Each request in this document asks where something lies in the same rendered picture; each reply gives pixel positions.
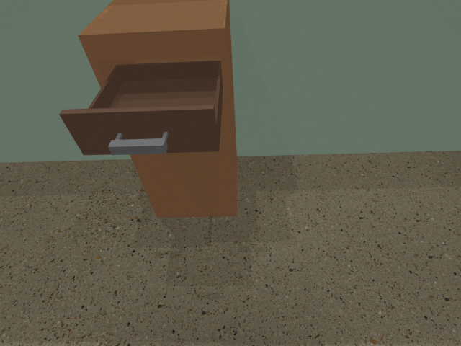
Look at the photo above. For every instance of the handle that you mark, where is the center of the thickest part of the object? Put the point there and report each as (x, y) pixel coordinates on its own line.
(138, 146)

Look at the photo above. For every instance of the cabinet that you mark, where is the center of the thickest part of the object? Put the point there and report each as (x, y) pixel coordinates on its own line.
(191, 184)

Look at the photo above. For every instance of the drawer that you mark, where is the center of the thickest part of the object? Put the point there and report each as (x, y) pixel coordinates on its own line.
(142, 101)

